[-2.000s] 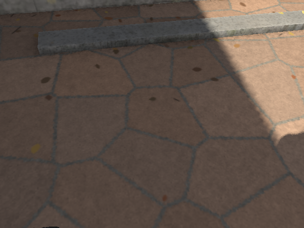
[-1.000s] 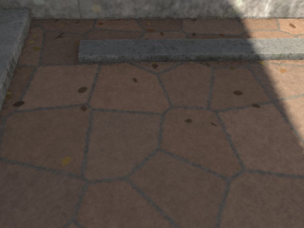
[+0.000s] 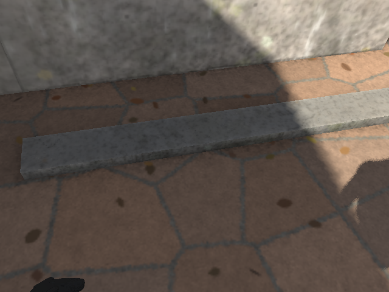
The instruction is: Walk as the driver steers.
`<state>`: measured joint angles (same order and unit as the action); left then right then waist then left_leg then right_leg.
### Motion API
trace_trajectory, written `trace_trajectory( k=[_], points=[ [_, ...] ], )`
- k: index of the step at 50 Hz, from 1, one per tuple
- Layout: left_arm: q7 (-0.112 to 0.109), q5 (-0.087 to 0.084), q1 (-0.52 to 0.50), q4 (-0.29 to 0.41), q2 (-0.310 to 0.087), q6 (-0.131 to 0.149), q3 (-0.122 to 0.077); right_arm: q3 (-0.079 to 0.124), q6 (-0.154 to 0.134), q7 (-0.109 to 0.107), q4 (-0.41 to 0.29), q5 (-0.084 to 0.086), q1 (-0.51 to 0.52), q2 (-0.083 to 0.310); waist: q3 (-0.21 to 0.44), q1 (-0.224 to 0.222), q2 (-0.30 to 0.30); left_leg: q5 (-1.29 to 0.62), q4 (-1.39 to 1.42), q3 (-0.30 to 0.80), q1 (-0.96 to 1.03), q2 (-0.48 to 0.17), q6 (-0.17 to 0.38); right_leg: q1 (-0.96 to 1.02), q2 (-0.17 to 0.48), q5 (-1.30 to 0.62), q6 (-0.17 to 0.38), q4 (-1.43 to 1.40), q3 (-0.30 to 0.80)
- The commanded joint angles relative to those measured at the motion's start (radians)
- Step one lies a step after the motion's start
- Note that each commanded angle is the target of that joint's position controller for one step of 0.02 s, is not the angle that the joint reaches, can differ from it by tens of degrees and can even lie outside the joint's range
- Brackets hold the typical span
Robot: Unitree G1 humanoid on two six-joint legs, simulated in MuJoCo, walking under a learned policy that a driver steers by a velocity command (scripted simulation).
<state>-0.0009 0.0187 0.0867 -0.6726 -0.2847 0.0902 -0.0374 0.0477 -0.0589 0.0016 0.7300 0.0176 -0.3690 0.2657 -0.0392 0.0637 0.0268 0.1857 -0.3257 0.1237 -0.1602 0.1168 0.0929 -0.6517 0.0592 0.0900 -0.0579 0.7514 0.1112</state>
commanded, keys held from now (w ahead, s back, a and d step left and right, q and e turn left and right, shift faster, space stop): w+q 0.58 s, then no key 0.42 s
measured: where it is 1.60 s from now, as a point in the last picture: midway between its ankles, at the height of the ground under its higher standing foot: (158, 281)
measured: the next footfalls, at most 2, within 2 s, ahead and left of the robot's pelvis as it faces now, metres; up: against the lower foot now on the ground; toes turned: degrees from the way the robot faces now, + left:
right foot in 0.18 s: +0.28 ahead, -0.13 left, +0.00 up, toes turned +12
left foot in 0.70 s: +0.48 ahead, +0.21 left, +0.00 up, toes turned +26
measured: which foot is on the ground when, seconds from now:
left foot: down 0.00-0.18, up 0.20-0.68, down 0.70-1.00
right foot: up 0.00-0.16, down 0.18-0.70, up 0.72-1.00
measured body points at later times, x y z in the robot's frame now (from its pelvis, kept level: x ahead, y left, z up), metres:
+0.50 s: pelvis +0.26 -0.02 +0.00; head +0.29 -0.01 +0.44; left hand +0.22 +0.27 -0.12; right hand +0.52 -0.22 -0.09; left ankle +0.33 +0.17 -0.68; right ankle +0.24 -0.14 -0.75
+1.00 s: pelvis +0.43 +0.10 -0.01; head +0.46 +0.13 +0.44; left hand +0.43 +0.41 -0.13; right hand +0.68 -0.07 -0.10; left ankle +0.44 +0.20 -0.75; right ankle +0.56 -0.02 -0.71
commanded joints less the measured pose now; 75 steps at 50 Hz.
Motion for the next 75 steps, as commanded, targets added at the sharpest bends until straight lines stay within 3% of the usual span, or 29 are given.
trace_trajectory(
  k=[1, 5, 8, 9, 10, 11, 12, 13, 15, 20, 26, 29, 31, 33, 34, 35, 36, 37, 38, 39, 41, 45, 53, 55, 56, 57, 59, 60, 75],
  points=[
    [0.006, -0.010, -0.105, 0.078, -0.048, 0.018, -0.009, 0.051, -0.004, -0.017, -0.055, 0.009, -0.006, 0.180, 0.050, 0.004, -0.114, -0.234, 0.072, 0.176, -0.071, -0.197, 0.113, 0.138, -0.071, -0.160, -0.010, -0.153, -0.049],
    [0.020, -0.022, -0.171, 0.099, -0.080, 0.033, -0.022, 0.051, 0.014, -0.023, -0.038, 0.015, -0.044, 0.171, 0.043, 0.012, -0.124, -0.154, -0.004, 0.288, 0.030, -0.231, 0.100, 0.167, -0.092, -0.105, 0.016, -0.266, -0.013],
    [0.017, -0.026, -0.060, 0.072, -0.121, 0.047, -0.048, 0.052, 0.026, -0.026, -0.047, 0.011, -0.003, 0.164, 0.075, -0.061, -0.158, -0.234, -0.116, 0.324, 0.040, -0.218, 0.069, 0.347, -0.090, -0.040, 0.070, -0.350, -0.029],
    [0.009, -0.015, 0.055, 0.054, -0.154, 0.050, -0.063, 0.040, 0.023, -0.022, -0.062, 0.004, 0.017, 0.130, 0.167, -0.119, -0.139, -0.256, -0.267, 0.278, -0.023, -0.174, 0.038, 0.553, -0.018, -0.046, 0.116, -0.335, 0.011],
    [-0.001, -0.007, 0.227, 0.039, -0.216, 0.046, -0.080, 0.020, 0.018, -0.020, -0.086, -0.016, 0.005, 0.074, 0.319, -0.175, -0.008, -0.020, -0.553, 0.174, -0.176, -0.098, -0.004, 0.831, 0.168, -0.023, 0.186, -0.307, 0.198],
    [0.006, -0.008, 0.271, 0.001, -0.250, 0.029, -0.089, 0.008, 0.012, -0.020, -0.104, 0.017, -0.144, 0.047, 0.395, -0.102, 0.318, 0.434, -0.804, 0.077, -0.506, -0.007, -0.053, 1.057, 0.358, 0.179, 0.337, -0.381, 0.622],
    [0.008, -0.026, 0.235, 0.023, -0.152, 0.023, -0.070, 0.027, 0.014, -0.024, -0.074, 0.027, -0.123, 0.149, 0.285, -0.121, 0.182, 0.386, -0.918, 0.081, -0.610, -0.098, -0.071, 0.973, 0.349, 0.360, 0.311, -0.422, 0.629],
    [0.004, -0.027, 0.196, 0.028, -0.104, 0.017, -0.057, 0.040, 0.020, -0.022, -0.086, 0.018, -0.014, 0.189, 0.160, -0.144, 0.090, 0.287, -0.942, 0.052, -0.628, -0.125, -0.081, 0.848, 0.300, 0.328, 0.269, -0.441, 0.472],
    [0.005, -0.015, 0.131, 0.019, -0.080, 0.011, -0.045, 0.043, 0.022, -0.018, -0.111, -0.002, 0.067, 0.160, 0.043, -0.109, 0.029, 0.174, -0.897, 0.019, -0.589, -0.181, -0.096, 0.651, 0.225, 0.128, 0.248, -0.493, 0.288],
    [0.004, -0.016, 0.125, -0.032, -0.105, 0.026, -0.054, 0.027, 0.035, -0.001, -0.152, 0.004, 0.111, 0.085, 0.009, -0.076, 0.059, 0.083, -0.791, -0.021, -0.572, -0.235, -0.115, 0.535, 0.192, -0.061, 0.265, -0.590, 0.065],
    [-0.001, -0.020, 0.151, -0.078, -0.160, 0.013, -0.062, 0.010, 0.018, 0.028, -0.190, 0.004, 0.258, 0.067, -0.007, -0.123, 0.025, -0.192, -0.478, -0.082, -0.527, -0.225, -0.103, 0.578, 0.165, -0.187, 0.228, -0.590, -0.140],
    [-0.001, -0.035, 0.197, -0.105, -0.190, 0.001, -0.068, 0.008, 0.017, 0.047, -0.226, 0.009, 0.338, 0.069, -0.028, -0.145, 0.026, -0.185, -0.371, -0.117, -0.512, -0.211, -0.076, 0.649, 0.192, -0.199, 0.207, -0.576, -0.179],
    [-0.002, -0.045, 0.206, -0.118, -0.205, -0.015, -0.071, 0.014, 0.014, 0.055, -0.245, 0.000, 0.351, 0.080, -0.032, -0.129, 0.032, -0.103, -0.307, -0.152, -0.452, -0.169, -0.047, 0.678, 0.198, -0.431, 0.189, -0.496, -0.205],
    [-0.011, -0.054, 0.201, -0.122, -0.231, -0.028, -0.075, 0.042, 0.010, 0.056, -0.222, -0.015, 0.222, 0.130, 0.060, -0.043, 0.057, -0.081, -0.234, -0.194, -0.248, -0.089, -0.004, 0.688, 0.178, -0.736, 0.153, -0.291, -0.235],
    [-0.014, -0.054, 0.203, -0.121, -0.216, -0.028, -0.067, 0.068, 0.011, 0.046, -0.184, -0.017, 0.086, 0.175, 0.136, 0.031, 0.032, -0.212, -0.163, -0.190, -0.026, -0.060, 0.026, 0.608, 0.139, -0.713, 0.118, -0.110, -0.266],
    [-0.013, -0.016, 0.222, -0.092, -0.160, -0.018, -0.043, 0.088, 0.022, 0.023, -0.166, -0.024, -0.030, 0.257, 0.249, 0.066, -0.095, -0.589, -0.214, 0.002, 0.281, -0.222, 0.081, 0.367, 0.078, -0.298, 0.066, 0.187, -0.277],
    [0.008, 0.009, 0.367, -0.072, -0.057, -0.002, 0.000, 0.076, 0.020, 0.016, -0.197, -0.046, 0.028, 0.329, 0.440, -0.051, -0.324, -0.894, -0.212, 0.482, 0.578, -0.551, 0.309, 0.031, -0.078, 0.609, 0.005, 0.559, -0.184],
    [0.016, -0.019, 0.320, -0.126, -0.179, -0.001, -0.025, 0.061, 0.024, 0.021, -0.204, -0.039, -0.010, 0.232, 0.579, 0.045, -0.144, -0.847, -0.176, 0.469, 0.537, -0.528, 0.306, 0.073, -0.040, 0.579, 0.009, 0.627, -0.009],
    [0.016, -0.052, 0.222, -0.090, -0.184, -0.007, -0.029, 0.046, 0.021, 0.026, -0.190, -0.032, 0.048, 0.198, 0.417, 0.029, -0.132, -0.840, -0.165, 0.304, 0.433, -0.473, 0.263, 0.001, 0.002, 0.520, 0.013, 0.606, -0.032],
    [0.005, -0.042, 0.176, -0.081, -0.157, -0.012, -0.021, 0.038, 0.019, 0.026, -0.176, -0.014, 0.102, 0.164, 0.291, 0.000, -0.069, -0.762, -0.132, 0.216, 0.291, -0.411, 0.213, -0.020, 0.033, 0.454, 0.012, 0.524, -0.054],
    [-0.012, -0.031, 0.188, -0.094, -0.150, -0.041, -0.025, 0.027, 0.018, 0.023, -0.174, -0.023, 0.189, 0.141, 0.189, -0.073, -0.076, -0.682, -0.048, 0.124, 0.030, -0.354, 0.176, 0.112, 0.060, 0.367, 0.001, 0.436, -0.055],
    [-0.033, -0.014, 0.243, -0.120, -0.097, -0.074, -0.019, 0.026, 0.000, 0.018, -0.142, -0.040, 0.254, 0.132, 0.181, -0.125, -0.109, -0.670, 0.017, 0.010, -0.140, -0.318, 0.177, 0.256, 0.037, 0.249, -0.027, 0.262, -0.072],
    [-0.029, -0.011, 0.102, -0.100, -0.089, -0.089, -0.020, 0.010, 0.028, 0.006, -0.051, -0.037, 0.242, 0.106, 0.114, -0.076, -0.134, -0.079, 0.031, 0.052, -0.158, -0.299, 0.126, 0.386, 0.015, 0.125, 0.009, -0.139, -0.069],
    [-0.025, 0.009, 0.111, -0.103, -0.092, -0.082, -0.018, -0.006, 0.029, 0.009, -0.025, -0.031, 0.214, 0.066, 0.094, -0.091, -0.092, 0.040, -0.018, 0.042, -0.186, -0.240, 0.048, 0.496, 0.027, -0.035, 0.039, -0.315, -0.053],
    [-0.030, 0.012, 0.106, -0.091, -0.140, -0.079, -0.025, -0.011, 0.024, 0.009, -0.014, -0.046, 0.166, 0.057, 0.098, -0.056, -0.015, 0.110, -0.076, 0.014, -0.206, -0.184, 0.000, 0.540, 0.099, -0.185, 0.067, -0.325, 0.018],
    [-0.033, -0.002, 0.065, -0.097, -0.190, -0.082, -0.038, -0.006, 0.021, 0.010, -0.003, -0.047, 0.092, 0.058, 0.091, 0.009, 0.114, 0.161, -0.079, -0.050, -0.212, -0.117, -0.035, 0.509, 0.121, -0.101, 0.113, -0.309, 0.030],
    [-0.020, -0.003, 0.051, -0.107, -0.086, -0.079, -0.017, 0.000, 0.037, -0.004, -0.006, -0.043, 0.192, 0.089, 0.060, -0.047, 0.085, 0.090, -0.103, -0.081, -0.097, -0.113, -0.059, 0.362, 0.060, 0.166, 0.091, -0.352, 0.002],
    [-0.019, 0.001, 0.045, -0.112, -0.079, -0.074, -0.013, 0.001, 0.046, -0.010, -0.004, -0.038, 0.205, 0.085, 0.054, -0.050, 0.073, 0.065, -0.106, -0.072, -0.090, -0.123, -0.050, 0.358, 0.045, 0.141, 0.072, -0.348, -0.014],
    [-0.031, -0.014, 0.055, -0.229, -0.078, -0.074, -0.009, 0.010, 0.058, -0.026, 0.112, -0.025, 0.182, 0.073, 0.068, -0.068, -0.028, -0.154, -0.114, -0.064, -0.029, -0.143, -0.054, 0.466, 0.003, -0.069, 0.068, -0.295, -0.059]
  ],
)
